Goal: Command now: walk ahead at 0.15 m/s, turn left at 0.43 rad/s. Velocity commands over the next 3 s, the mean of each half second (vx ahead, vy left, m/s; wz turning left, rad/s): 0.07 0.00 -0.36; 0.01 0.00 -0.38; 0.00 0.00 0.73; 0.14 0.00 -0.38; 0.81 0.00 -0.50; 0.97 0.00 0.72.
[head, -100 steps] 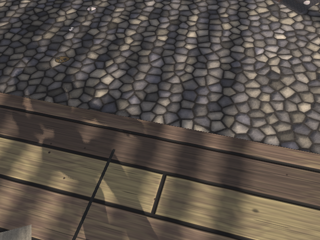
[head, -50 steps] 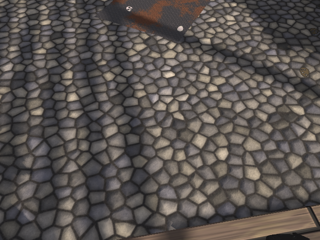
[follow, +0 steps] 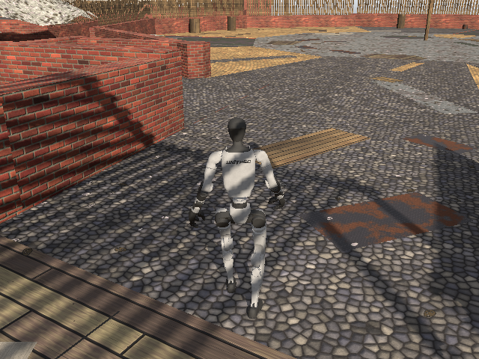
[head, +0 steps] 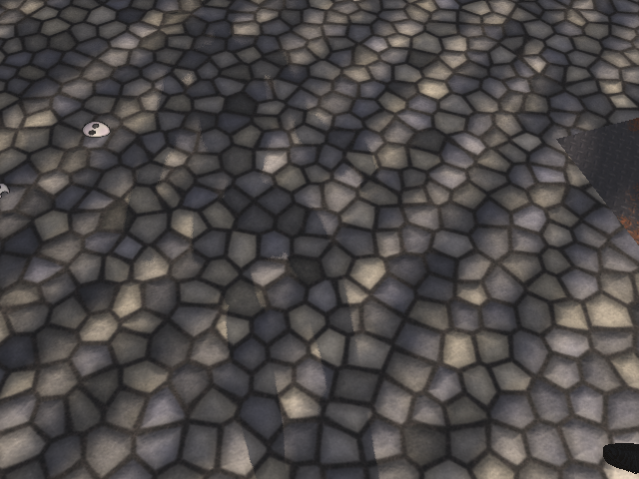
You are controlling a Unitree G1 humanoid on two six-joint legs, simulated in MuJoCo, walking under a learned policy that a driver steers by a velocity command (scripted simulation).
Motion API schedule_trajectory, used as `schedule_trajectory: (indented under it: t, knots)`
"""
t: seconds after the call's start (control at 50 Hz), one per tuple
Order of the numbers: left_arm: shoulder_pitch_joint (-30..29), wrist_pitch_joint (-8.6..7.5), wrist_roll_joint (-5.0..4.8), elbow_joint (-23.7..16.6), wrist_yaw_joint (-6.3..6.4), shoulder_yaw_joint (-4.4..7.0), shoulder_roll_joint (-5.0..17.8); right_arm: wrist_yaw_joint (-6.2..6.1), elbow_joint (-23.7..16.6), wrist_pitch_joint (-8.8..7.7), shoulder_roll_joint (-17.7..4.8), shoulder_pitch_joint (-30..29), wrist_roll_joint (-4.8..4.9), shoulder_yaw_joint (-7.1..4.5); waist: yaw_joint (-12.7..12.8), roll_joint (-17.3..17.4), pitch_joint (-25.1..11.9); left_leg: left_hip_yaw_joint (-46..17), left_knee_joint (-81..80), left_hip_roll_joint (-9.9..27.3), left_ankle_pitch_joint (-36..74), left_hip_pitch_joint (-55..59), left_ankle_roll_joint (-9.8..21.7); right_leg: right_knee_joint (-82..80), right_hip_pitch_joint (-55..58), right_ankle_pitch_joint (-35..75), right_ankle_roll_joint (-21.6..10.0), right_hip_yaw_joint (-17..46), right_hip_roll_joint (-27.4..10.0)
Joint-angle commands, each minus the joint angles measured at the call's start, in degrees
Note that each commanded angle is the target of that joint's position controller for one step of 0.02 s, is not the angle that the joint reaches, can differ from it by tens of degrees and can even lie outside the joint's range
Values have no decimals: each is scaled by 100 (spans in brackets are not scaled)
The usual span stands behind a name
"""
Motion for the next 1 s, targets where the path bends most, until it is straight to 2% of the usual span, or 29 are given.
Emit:
schedule_trajectory:
  t: [0.02, 0.04, 0.06, 0.08, 0.1, 0.12, 0.14, 0.16, 0.18, 0.22, 0.28, 0.32, 0.38, 0.4, 0.42, 0.44, 0.46, 0.48, 0.52, 0.54, 0.58, 0.62, 0.7, 0.76, 0.84, 0.88, 0.92, 0.94, 1.0]
  knots:
    - [-153, -10, 322, -502, -137, -94, 146, -95, 64, -43, -817, 1627, -98, -277, -835, 1376, -1493, -1398, -455, 882, 4326, 3889, 968, 3189, -2046, -52, -62, 550, -216]
    - [556, 8, 333, -501, -253, -209, 226, -144, -390, -132, -999, 1076, -327, -154, -404, 1693, -2788, -3785, -321, 2770, 5805, 4854, 2455, 5032, -3018, -1930, 160, 1536, 371]
    - [233, 78, 165, -298, -320, -74, 887, -116, -446, -124, -423, 977, -262, -13, -826, 437, -3108, -3177, -551, 2478, 4854, 4399, 2242, 5018, -2851, -1398, 145, 2255, 25]
    - [-37, 139, 41, -365, -335, -77, 836, -84, -325, -159, -246, 741, -158, 75, -734, 225, -2386, -2482, -632, 2150, 3847, 3829, 1852, 4455, -3013, -1224, 110, 2310, -172]
    - [-214, 210, 79, -351, -278, -124, 601, -74, -172, -174, -90, 560, -83, 133, -583, -145, -1857, -2101, -815, 1875, 2999, 3150, 1483, 3814, -2928, -1104, 162, 2264, -336]
    - [-163, 309, 103, -293, -215, -129, 526, -98, -56, -181, -16, 357, -90, 173, -418, -20, -1516, -1757, -955, 1729, 2605, 2502, 1289, 3243, -2578, -969, 243, 2258, -425]
    - [29, 397, 124, -215, -204, -130, 508, -124, 27, -159, -193, 181, -164, 120, -233, 174, -1314, -1301, -1126, 1526, 2487, 1762, 1159, 2845, -1973, -730, 337, 1993, -353]
    - [159, 440, 152, -185, -166, -117, 496, -177, 30, -140, -372, 22, -239, 37, -163, 383, -1256, -1053, -1219, 1463, 2543, 1505, 1163, 2618, -1764, -547, 450, 1750, -224]
    - [223, 465, 180, -179, -134, -107, 504, -246, 27, -111, -534, -45, -256, -40, -179, 470, -1343, -929, -1232, 1505, 2620, 1551, 1198, 2559, -1759, -335, 519, 1599, -159]
    - [195, 530, 180, -247, -109, -82, 483, -375, 19, -45, -527, -130, -224, -78, -227, 380, -1570, -803, -1325, 1685, 2066, 1676, 1200, 2487, -1788, 143, 550, 1557, -230]
    - [-146, 651, 180, -463, -125, -69, 357, -500, 122, 38, -355, -250, -210, -73, -307, 510, -1347, -512, -1532, 1777, 557, 1557, 1047, 2264, -1888, 446, 438, 1452, -370]
    - [-245, 683, 214, -581, -163, -27, 361, -533, 203, 58, -298, -294, -191, -93, -305, 602, -1228, -351, -1484, 1844, 124, 1594, 913, 1994, -1874, 479, 323, 1360, -383]
    - [63, 675, 261, -583, -269, 50, 329, -557, 305, 81, -268, -486, -20, -138, -57, 559, -1236, -40, -961, 1869, -86, 1698, 500, 912, -1367, 875, 24, 1085, -235]
    - [332, 668, 302, -479, -284, 113, 385, -554, 357, 98, -139, -492, 62, -127, 32, 314, -1156, 178, -420, 1645, -494, 1571, 213, 318, -1079, 1193, -179, 1076, -49]
    - [489, 630, 349, -484, -242, 218, 676, -530, 491, 142, 22, -155, 45, -124, -13, -593, -805, 584, 690, 1146, -1449, 934, -258, -538, -801, 2441, -516, 1920, -314]
    - [512, 543, 388, -683, -154, 376, 1466, -522, 200, 180, 201, -286, -162, -68, -208, -2331, -408, 595, 2517, 123, -3565, -860, -865, -1068, -398, 4188, -1453, 4468, -1617]
    - [658, 384, 614, -758, -229, 366, 1546, -541, -28, 139, 106, -947, -191, -73, 162, -1836, -927, -579, 3459, -233, -3867, -1189, -774, -1536, -475, 3800, -2115, 5211, -1917]
    - [418, 256, 611, -810, -258, 361, 1445, -549, 20, 113, -33, -934, -67, -123, -8, -1298, -857, -878, 3650, -116, -3357, -1312, -627, -1536, -388, 3212, -1889, 4746, -1673]
    - [-155, 251, 238, -941, -153, 284, 1005, -619, 250, 77, -226, -705, -97, -221, -306, -727, -835, -1017, 3349, 80, -2372, -1336, -571, -1299, -299, 2883, -1273, 4070, -1204]
    - [-228, 299, 173, -1003, -83, 249, 870, -626, 276, 66, -224, -675, -124, -239, -348, -767, -962, -1052, 3280, 66, -2097, -1151, -603, -1228, -334, 2996, -1147, 3931, -1076]
    - [-25, 370, 198, -1068, 12, 223, 752, -563, 291, 12, -54, -646, -87, -206, -308, -715, -1236, -1089, 3238, -105, -1737, -1043, -673, -1132, -47, 3438, -1104, 3857, -900]
    - [171, 400, 192, -1111, 76, 255, 806, -519, 287, -45, 30, -687, -60, -167, -248, -632, -1341, -1175, 2961, -219, -1595, -1104, -734, -1062, 252, 3698, -1116, 3916, -817]
    - [216, 486, 175, -1266, 135, 302, 888, -476, 284, -98, 0, -776, -26, -153, -214, -803, -1219, -1299, 2170, -354, -1495, -1073, -875, -1014, 313, 3359, -1079, 4246, -652]
    - [39, 517, 266, -1349, 147, 190, 693, -419, 464, -58, -104, -538, -15, -131, -159, -920, -1313, -1076, 1911, -68, -1292, -658, -969, -879, 216, 3633, -1033, 3904, -718]
    - [-119, 484, 480, -1219, 63, -119, 126, -296, 577, -43, 64, -368, -16, 1, -124, -857, -1254, -873, 1317, 361, -1270, 391, -909, -842, -299, 4226, -1071, 3498, -717]
    - [-201, 452, 541, -1128, -17, -120, 278, -243, 611, -55, -50, -331, 33, 1, -69, -908, -1026, -668, 996, 313, -1401, 847, -835, -930, -544, 4326, -1128, 3365, -728]
    - [-238, 482, 508, -1077, -31, -7, 656, -217, 510, -63, -368, -396, 111, -66, 2, -927, -755, -511, 975, 195, -1861, 599, -755, -875, -335, 4464, -1278, 3449, -864]
    - [-226, 512, 475, -1052, -13, 31, 743, -201, 473, -72, -434, -383, 152, -76, 25, -860, -690, -532, 966, 165, -2075, 427, -717, -817, -130, 4610, -1354, 3516, -977]
    - [-317, 600, 374, -1029, 72, 82, 729, -129, 446, -92, -361, -167, 193, -52, -39, -703, -732, -525, 907, 177, -2363, 175, -650, -607, 434, 5217, -1464, 3566, -1249]
Next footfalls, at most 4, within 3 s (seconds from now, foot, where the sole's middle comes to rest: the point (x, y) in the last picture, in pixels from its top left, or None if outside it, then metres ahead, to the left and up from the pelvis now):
0.42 right None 0.12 -0.19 -0.76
1.12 left None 0.23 0.00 -0.76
1.62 right None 0.30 -0.22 -0.76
1.94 left None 0.29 0.02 -0.76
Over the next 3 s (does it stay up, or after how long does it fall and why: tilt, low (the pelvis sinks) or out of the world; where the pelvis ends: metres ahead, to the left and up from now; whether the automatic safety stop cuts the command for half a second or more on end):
stays up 0.91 -0.43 -0.01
